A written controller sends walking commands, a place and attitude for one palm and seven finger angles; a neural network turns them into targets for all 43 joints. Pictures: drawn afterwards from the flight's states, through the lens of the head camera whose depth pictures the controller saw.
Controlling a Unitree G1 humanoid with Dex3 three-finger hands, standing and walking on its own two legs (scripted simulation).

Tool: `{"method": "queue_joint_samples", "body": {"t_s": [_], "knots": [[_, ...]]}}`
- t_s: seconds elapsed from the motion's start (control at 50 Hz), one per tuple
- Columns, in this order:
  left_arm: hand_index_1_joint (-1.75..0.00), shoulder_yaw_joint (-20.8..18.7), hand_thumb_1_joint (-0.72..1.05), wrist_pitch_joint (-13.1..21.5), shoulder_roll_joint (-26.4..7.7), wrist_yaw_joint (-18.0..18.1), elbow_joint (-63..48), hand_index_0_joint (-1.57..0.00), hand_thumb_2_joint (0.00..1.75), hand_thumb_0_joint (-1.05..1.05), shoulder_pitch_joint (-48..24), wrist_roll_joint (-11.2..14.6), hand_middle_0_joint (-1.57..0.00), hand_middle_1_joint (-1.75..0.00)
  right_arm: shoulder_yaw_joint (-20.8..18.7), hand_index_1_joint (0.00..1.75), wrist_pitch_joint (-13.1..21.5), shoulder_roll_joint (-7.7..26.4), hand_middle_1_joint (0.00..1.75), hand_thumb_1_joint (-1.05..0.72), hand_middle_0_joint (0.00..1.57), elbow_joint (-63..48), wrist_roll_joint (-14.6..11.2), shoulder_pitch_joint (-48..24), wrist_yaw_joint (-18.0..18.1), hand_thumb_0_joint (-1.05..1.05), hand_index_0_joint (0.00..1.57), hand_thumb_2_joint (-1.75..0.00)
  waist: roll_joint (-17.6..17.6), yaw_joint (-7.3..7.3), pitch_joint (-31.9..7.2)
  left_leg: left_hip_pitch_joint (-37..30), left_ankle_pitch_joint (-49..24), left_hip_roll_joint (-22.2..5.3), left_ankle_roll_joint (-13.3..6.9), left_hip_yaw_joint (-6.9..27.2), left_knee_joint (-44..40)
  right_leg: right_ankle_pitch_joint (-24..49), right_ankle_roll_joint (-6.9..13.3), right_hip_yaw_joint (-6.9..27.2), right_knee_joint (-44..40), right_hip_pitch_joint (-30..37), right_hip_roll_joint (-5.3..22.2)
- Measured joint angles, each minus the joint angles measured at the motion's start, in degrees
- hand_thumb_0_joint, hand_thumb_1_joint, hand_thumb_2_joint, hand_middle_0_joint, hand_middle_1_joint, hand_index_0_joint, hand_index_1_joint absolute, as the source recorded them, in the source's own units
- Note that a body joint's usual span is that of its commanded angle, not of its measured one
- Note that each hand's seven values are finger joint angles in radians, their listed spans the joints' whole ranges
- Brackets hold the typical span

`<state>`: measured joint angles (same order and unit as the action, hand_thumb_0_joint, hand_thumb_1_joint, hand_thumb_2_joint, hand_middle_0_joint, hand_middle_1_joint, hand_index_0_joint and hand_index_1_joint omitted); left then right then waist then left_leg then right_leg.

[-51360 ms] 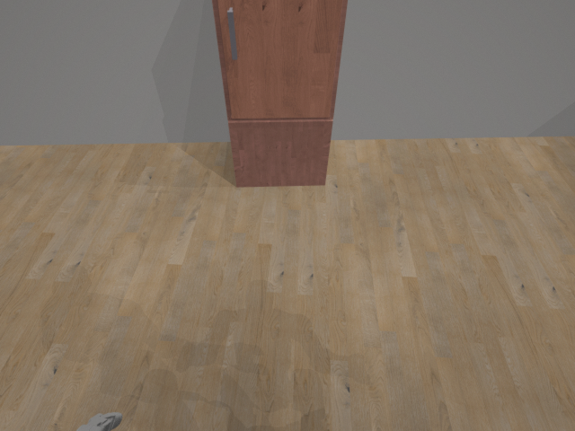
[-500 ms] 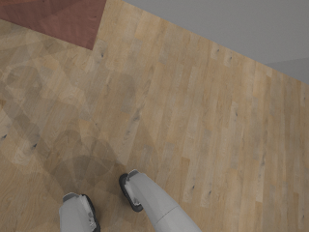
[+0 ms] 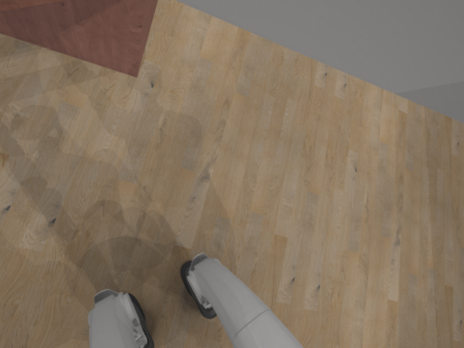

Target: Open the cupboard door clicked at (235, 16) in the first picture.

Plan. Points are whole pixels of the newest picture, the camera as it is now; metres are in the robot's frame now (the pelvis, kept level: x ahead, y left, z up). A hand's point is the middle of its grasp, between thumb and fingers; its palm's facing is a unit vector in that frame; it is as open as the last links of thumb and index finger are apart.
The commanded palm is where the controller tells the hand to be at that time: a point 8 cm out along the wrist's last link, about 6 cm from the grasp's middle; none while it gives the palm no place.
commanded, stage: pull the door open along its arc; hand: left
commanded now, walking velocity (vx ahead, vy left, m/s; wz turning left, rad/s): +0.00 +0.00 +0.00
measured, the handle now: out of the picture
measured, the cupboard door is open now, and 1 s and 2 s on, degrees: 40 66 72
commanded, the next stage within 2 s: open thumb and fingers to let go in 1.26 s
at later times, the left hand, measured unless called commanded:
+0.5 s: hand out of the picture +0.63 +0.20 +0.12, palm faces +0.22 -0.98 +0.00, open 6.4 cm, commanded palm +0.59 +0.19 +0.11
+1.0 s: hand out of the picture +0.55 +0.11 +0.11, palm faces +0.63 -0.78 -0.05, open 6.5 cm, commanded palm +0.49 +0.11 +0.11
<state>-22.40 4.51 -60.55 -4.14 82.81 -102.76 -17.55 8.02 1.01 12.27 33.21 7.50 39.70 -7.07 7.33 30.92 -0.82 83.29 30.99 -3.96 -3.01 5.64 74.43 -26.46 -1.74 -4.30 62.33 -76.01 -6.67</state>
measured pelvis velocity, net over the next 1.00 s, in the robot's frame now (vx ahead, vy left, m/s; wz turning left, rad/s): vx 0.00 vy -0.05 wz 0.13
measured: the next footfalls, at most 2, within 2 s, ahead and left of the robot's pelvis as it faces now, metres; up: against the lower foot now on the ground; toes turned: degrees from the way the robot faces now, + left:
none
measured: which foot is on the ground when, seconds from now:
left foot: down 0.00-1.00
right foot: down 0.00-1.00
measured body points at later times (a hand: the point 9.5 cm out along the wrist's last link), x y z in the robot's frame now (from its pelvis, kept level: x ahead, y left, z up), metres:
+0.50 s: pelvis +0.02 -0.01 +0.04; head +0.23 +0.04 +0.44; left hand +0.61 +0.25 +0.12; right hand -0.07 -0.26 -0.01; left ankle +0.00 +0.08 -0.62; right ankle +0.02 -0.15 -0.62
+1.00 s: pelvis +0.00 -0.05 +0.03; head +0.16 -0.02 +0.45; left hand +0.52 +0.15 +0.12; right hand +0.01 -0.29 -0.09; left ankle +0.00 +0.08 -0.62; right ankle +0.02 -0.15 -0.62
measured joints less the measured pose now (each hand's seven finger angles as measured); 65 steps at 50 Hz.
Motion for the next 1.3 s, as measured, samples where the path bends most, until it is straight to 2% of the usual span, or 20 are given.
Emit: {"method": "queue_joint_samples", "body": {"t_s": [0.16,0.32,0.4,0.54,0.58,0.64,0.76,0.82,0.86,0.92,1.04,1.16,1.24,1.3], "knots": [[-1.32,-2.8,0.65,-0.2,5.1,-0.4,-5.0,-0.34,0.77,0.02,7.3,2.9,-0.28,-1.31,-1.1,0.30,-0.6,-0.2,0.30,-0.91,0.20,-0.2,-0.3,0.1,-0.5,-0.01,0.20,-0.90,-0.6,-2.85,-0.2,-3.7,-0.5,0.1,0.4,-0.1,-2.8,0.5,0.3,0.2,-2.6,3.6,0.2],[-1.32,-4.9,0.65,1.4,13.7,0.7,-11.2,-0.34,0.75,0.02,18.7,7.8,-0.27,-1.30,-3.4,0.30,-0.5,1.0,0.30,-0.91,0.20,0.3,-0.8,-1.1,-0.8,-0.01,0.20,-0.90,-1.4,-7.05,-1.3,-9.7,-1.6,0.4,0.9,-0.6,-7.2,1.4,1.1,0.5,-6.1,9.1,0.6],[-1.32,-4.2,0.65,3.3,19.1,2.3,-13.6,-0.33,0.75,0.02,24.4,10.2,-0.27,-1.30,-4.9,0.30,-0.1,2.1,0.30,-0.91,0.20,1.0,-1.0,-2.6,-0.9,-0.01,0.20,-0.90,-1.7,-9.35,-2.2,-12.9,-2.0,0.8,1.2,-0.7,-9.3,1.7,1.4,0.6,-7.4,11.9,1.0],[-1.32,-2.5,0.65,8.5,26.8,5.2,-14.2,-0.31,0.75,0.02,31.6,12.5,-0.26,-1.30,-7.3,0.30,0.4,3.8,0.30,-0.91,0.20,2.6,-1.2,-6.5,-0.8,0.00,0.20,-0.90,-2.4,-12.60,-4.3,-17.0,-2.0,1.3,1.8,-1.3,-10.9,0.6,1.8,1.0,-7.5,15.3,1.7],[-1.32,-3.3,0.65,9.6,30.4,9.3,-14.3,-0.31,0.75,0.02,32.7,13.5,-0.27,-1.29,-7.9,0.30,0.5,4.1,0.30,-0.91,0.20,2.7,-1.2,-7.6,-1.0,0.00,0.20,-0.90,-2.5,-13.92,-4.7,-17.8,-2.0,1.3,1.9,-1.4,-10.9,0.3,1.8,1.2,-7.3,16.0,1.7],[-1.30,-3.7,0.65,11.2,36.4,19.2,-14.9,-0.32,0.77,0.02,33.8,13.5,-0.26,-1.27,-8.6,0.30,1.0,4.0,0.30,-0.91,0.20,3.3,-0.9,-9.4,-1.9,0.00,0.20,-0.90,-2.6,-15.44,-6.0,-18.2,-1.8,1.4,2.2,-1.6,-10.6,-0.3,1.9,1.4,-6.3,16.0,1.8],[-1.29,-4.8,0.65,14.1,44.7,37.5,-13.8,-0.31,0.82,0.02,33.6,9.1,-0.25,-1.24,-9.9,0.30,1.7,2.6,0.30,-0.91,0.20,4.8,0.5,-13.7,-3.6,0.00,0.19,-0.90,-2.7,-16.89,-8.0,-17.2,-1.3,1.8,2.8,-2.0,-8.9,-1.7,2.4,1.7,-2.6,14.0,2.3],[-1.29,-4.0,0.64,14.7,46.5,43.4,-12.8,-0.29,0.83,0.02,33.3,6.4,-0.26,-1.24,-10.2,0.30,1.6,1.4,0.30,-0.91,0.20,5.5,1.1,-15.5,-3.9,0.00,0.19,-0.90,-2.8,-17.36,-8.3,-16.5,-1.4,2.0,3.1,-2.2,-8.2,-2.0,2.8,1.8,-0.8,12.8,2.5],[-1.29,-2.9,0.65,15.0,47.2,45.2,-12.6,-0.27,0.83,0.01,33.6,5.0,-0.27,-1.25,-10.4,0.30,1.4,0.7,0.30,-0.91,0.20,5.9,1.3,-16.3,-3.8,0.00,0.19,-0.90,-2.9,-17.71,-8.3,-16.1,-1.7,2.1,3.3,-2.3,-8.0,-2.1,3.0,1.8,-0.1,12.2,2.6],[-1.30,-0.7,0.65,15.8,48.1,46.0,-12.8,-0.26,0.82,0.00,34.7,4.8,-0.29,-1.27,-10.5,0.30,1.1,-0.3,0.30,-0.91,0.20,6.7,1.2,-17.0,-3.4,0.00,0.20,-0.90,-3.2,-18.36,-8.2,-16.2,-2.3,2.3,3.7,-2.3,-8.2,-1.9,3.4,1.8,0.5,12.0,2.8],[-1.32,3.6,0.66,16.4,51.7,46.3,-14.2,-0.28,0.80,0.00,37.9,7.7,-0.29,-1.30,-10.6,0.30,1.2,-0.8,0.30,-0.91,0.20,8.9,0.5,-16.6,-2.1,0.00,0.20,-0.90,-3.5,-19.76,-8.3,-18.4,-3.9,2.5,4.3,-1.8,-10.5,-1.0,4.1,1.4,-0.9,13.9,3.0],[-1.32,6.6,0.67,16.5,56.8,49.0,-15.4,-0.29,0.79,0.00,41.7,9.4,-0.26,-1.30,-11.2,0.30,1.9,0.0,0.30,-0.91,0.20,10.8,0.6,-16.1,-1.3,0.00,0.20,-0.90,-3.6,-20.56,-9.3,-21.2,-4.5,2.8,4.9,-1.2,-12.6,-0.8,4.6,0.8,-2.6,16.7,3.2],[-1.31,8.5,0.68,16.8,60.0,51.3,-16.6,-0.28,0.80,0.00,43.9,8.5,-0.25,-1.30,-11.8,0.30,2.2,0.3,0.30,-0.91,0.20,11.4,1.0,-16.7,-1.1,0.00,0.20,-0.90,-3.9,-20.99,-9.8,-22.2,-4.4,3.0,5.1,-1.0,-12.9,-1.2,4.9,0.6,-2.6,17.8,3.4],[-1.31,7.8,0.69,17.2,61.0,53.3,-15.8,-0.28,0.81,0.00,43.3,7.1,-0.25,-1.30,-12.0,0.30,2.4,0.4,0.30,-0.91,0.20,11.8,1.4,-18.2,-0.3,0.00,0.20,-0.90,-3.9,-20.68,-9.8,-22.1,-4.2,3.2,5.1,-0.8,-12.4,-1.6,4.9,0.3,-1.9,17.6,3.7]]}}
